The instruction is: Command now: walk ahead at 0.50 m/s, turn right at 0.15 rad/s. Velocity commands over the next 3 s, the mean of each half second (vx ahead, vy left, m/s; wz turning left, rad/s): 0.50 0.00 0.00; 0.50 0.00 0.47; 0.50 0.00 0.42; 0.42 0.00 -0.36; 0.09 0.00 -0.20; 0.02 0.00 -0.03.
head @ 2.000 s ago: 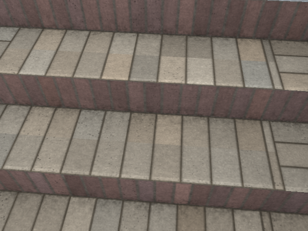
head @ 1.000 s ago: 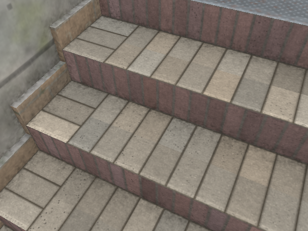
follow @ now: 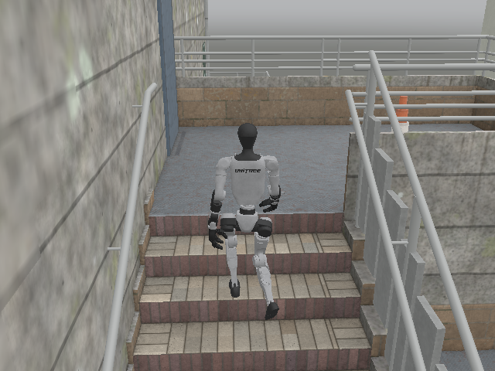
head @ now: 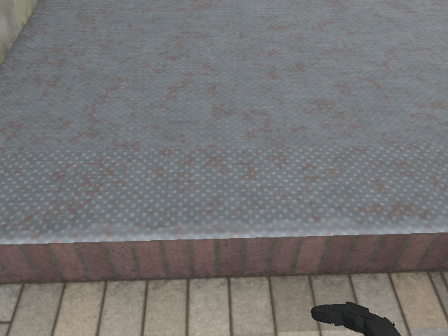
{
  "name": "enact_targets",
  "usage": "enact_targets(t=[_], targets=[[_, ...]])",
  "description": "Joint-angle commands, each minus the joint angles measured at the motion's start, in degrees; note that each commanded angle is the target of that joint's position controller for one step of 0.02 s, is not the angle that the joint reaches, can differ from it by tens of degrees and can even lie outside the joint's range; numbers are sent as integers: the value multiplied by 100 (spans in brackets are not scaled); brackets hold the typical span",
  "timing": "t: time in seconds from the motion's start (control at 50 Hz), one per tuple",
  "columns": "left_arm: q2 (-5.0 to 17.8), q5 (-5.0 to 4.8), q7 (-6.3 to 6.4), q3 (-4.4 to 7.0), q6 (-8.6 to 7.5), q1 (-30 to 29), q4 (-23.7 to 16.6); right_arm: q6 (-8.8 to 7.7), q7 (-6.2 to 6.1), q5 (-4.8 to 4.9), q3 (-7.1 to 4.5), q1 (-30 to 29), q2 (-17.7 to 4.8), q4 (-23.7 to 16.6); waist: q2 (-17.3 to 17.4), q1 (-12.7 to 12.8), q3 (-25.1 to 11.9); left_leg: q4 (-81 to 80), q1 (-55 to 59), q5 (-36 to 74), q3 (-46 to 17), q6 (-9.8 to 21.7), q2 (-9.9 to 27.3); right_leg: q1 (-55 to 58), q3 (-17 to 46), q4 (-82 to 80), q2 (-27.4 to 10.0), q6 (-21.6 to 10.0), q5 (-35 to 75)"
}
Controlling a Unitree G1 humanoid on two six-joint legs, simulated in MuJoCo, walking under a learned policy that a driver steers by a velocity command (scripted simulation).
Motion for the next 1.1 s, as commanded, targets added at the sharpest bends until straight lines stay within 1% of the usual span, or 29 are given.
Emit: enact_targets(t=[0.02,0.04,0.08,0.16,0.18,0.24,0.28,0.34,0.38,0.44,0.48,0.5,0.52,0.54,0.56,0.6,0.64,0.68,0.76,0.82,0.86,0.88,0.92,1.0,1.02,1.04,1.06,1.08,1.1], targets=[[331,-130,250,139,78,-364,-255,-56,-131,77,-330,1941,-611,1091,344,-426,127,-4197,3078,-1057,-4955,1103,1658,-3622,377,3768,-74,-376,778],[205,-105,305,86,172,-505,-457,-15,-129,80,-194,1677,-139,1199,150,-121,-8,-4377,2967,-68,-4571,776,1688,-3645,453,4184,-71,-551,874],[-126,-105,345,-57,304,-663,-672,-51,-17,1,-116,1481,127,1528,121,324,168,-4289,2773,1755,-3126,385,1434,-4308,350,4502,-134,-744,856],[-19,-107,205,-156,288,-1124,-850,-303,49,-196,-218,1763,-37,1693,386,490,508,-4643,2266,1437,-1145,211,620,-4687,-641,4325,-437,-789,512],[-82,-152,161,-226,284,-1282,-815,-279,23,-312,-211,2294,-99,1897,835,279,515,-4791,2491,1319,-1345,450,673,-5142,-940,5541,-376,-804,61],[-256,-202,332,-465,330,-2507,-1479,-140,58,-515,-94,3351,-71,2367,664,24,835,-5043,3746,832,-1963,474,1190,-6865,-689,5797,-475,-1150,-349],[81,-183,408,-456,378,-3156,-1828,-249,135,-574,-64,3670,-196,2395,423,-142,712,-5321,3920,1072,-1718,380,1179,-6446,-1099,3905,-738,-890,442],[-58,-46,411,-459,673,-4391,-2306,-278,236,-332,45,4511,-95,2524,1074,-554,910,-6058,3685,2404,-1789,698,1515,-5744,-2185,2913,-1110,-403,-310],[-433,92,291,-546,909,-4086,-2350,-324,342,-82,62,3931,-197,2289,1255,-104,892,-5926,3159,4793,-1255,783,1518,-3959,-2433,1745,-982,-364,-881],[-31,-15,143,-368,943,-3936,-2523,-568,416,187,-150,3871,-1191,2178,1568,235,373,-5401,4052,9436,-1221,1192,1710,-2055,-2847,118,-94,18,-2309],[198,1,305,-203,801,-3024,-2367,-532,433,100,-426,3718,-1525,2248,1701,525,-146,-4284,4945,10942,-1022,855,1702,-929,-2400,-1012,-68,-200,-2032],[356,-46,388,-171,716,-1995,-1995,-611,454,-158,-385,4193,-950,2233,651,402,-1252,-3021,3161,9882,-1319,468,1422,1673,-1095,-917,-649,-787,-398],[637,23,499,-60,751,-855,-1665,-599,551,-131,-316,3833,-620,2088,-82,886,-1482,-1931,1650,6939,-1593,415,711,2791,797,-2603,-1203,-1104,-1971],[897,306,520,56,724,269,-1192,-452,655,13,-350,3496,-284,2342,-952,1361,-1085,1455,570,2506,-2096,169,-58,2344,3020,-4485,-2193,-1651,-3324],[1091,130,606,118,542,172,-1232,-344,594,262,-571,2997,-679,2101,-548,1166,-451,3756,-194,2961,-2646,186,-77,1621,3357,-5049,-2367,-1449,-3377],[341,-69,476,8,362,-696,-739,-388,397,181,-601,2410,-496,1914,255,469,88,5483,-1053,2666,-2441,508,-140,1004,1855,-4745,-2395,-1280,-1727],[-596,-6,435,-272,362,-1333,-459,-248,284,157,-434,1890,-53,1503,850,-102,106,5311,-1387,2448,-2492,948,96,792,384,-4691,-2171,-726,-694],[-697,86,481,-260,229,-1527,-359,-93,313,103,-346,1919,166,1409,632,-499,413,5006,-1693,2262,-2182,1147,299,505,-967,-4949,-1780,-417,-686],[-507,395,528,-302,236,-654,30,-48,377,255,-184,865,53,965,64,-245,739,6271,-2812,1345,-1468,1276,368,713,-1744,-5807,-1800,-507,-902],[-341,668,541,-409,204,-36,343,-26,212,312,3,-48,-38,322,328,-147,777,5711,-3775,1354,-1613,1513,474,1664,-2022,-6090,-1863,-379,-648],[-201,716,507,-456,140,408,348,54,152,264,-18,-748,-443,-66,395,92,562,3674,-3206,2194,-1186,1234,745,1806,-2327,-6455,-1795,-299,-687],[-151,701,507,-457,127,811,413,156,147,242,-15,-912,-422,-163,170,201,600,3345,-3254,2375,-990,1103,763,2124,-2335,-6573,-1893,-330,-270],[113,324,297,-420,77,405,137,431,300,120,13,-1519,-230,-364,35,55,834,2141,-1099,983,0,715,727,794,-2912,-7301,-2138,-533,1251],[1289,100,370,-81,-185,679,-69,194,327,256,-222,-351,-479,-130,-621,-517,487,228,24,-17,93,575,-341,3173,-3164,-5591,-2520,-234,7178],[1370,253,411,-18,-162,648,-192,148,234,214,-287,286,-665,-15,-738,-611,-94,299,1247,1454,-266,763,-376,2880,-3159,-4914,-2391,-139,7906],[1044,414,405,-26,-207,964,-263,122,115,401,-346,969,-861,118,-317,-585,-856,80,3279,1775,-1295,936,-294,1379,-2800,-3894,-2065,45,7009],[1051,486,271,-37,-172,757,-341,189,-7,347,-522,2074,-1252,395,105,-1074,-1058,-1206,4640,919,-2560,1070,-135,28,-2467,-2597,-1571,133,5033],[516,314,95,-19,-54,335,-397,175,-22,92,-635,3083,-1641,883,958,-1197,-871,-3102,5131,309,-4511,1381,547,-1420,-1905,-444,-591,433,-241],[368,132,19,-23,74,286,-459,73,-107,-22,-855,3308,-1916,1004,922,-1135,-778,-3908,4307,-288,-5857,1275,913,-1779,-458,2129,-390,368,32]])
Next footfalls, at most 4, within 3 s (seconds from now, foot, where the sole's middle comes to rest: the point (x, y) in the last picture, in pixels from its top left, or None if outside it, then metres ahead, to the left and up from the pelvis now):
0.46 right None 0.44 -0.10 -0.50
1.00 left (162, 199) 0.72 0.19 -0.33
1.58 right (197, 110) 1.07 0.11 -0.33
2.12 left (137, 74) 1.26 0.33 -0.33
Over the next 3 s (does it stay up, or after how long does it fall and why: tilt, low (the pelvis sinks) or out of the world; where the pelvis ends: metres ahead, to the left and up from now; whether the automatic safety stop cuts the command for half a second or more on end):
stays up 1.18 0.19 0.43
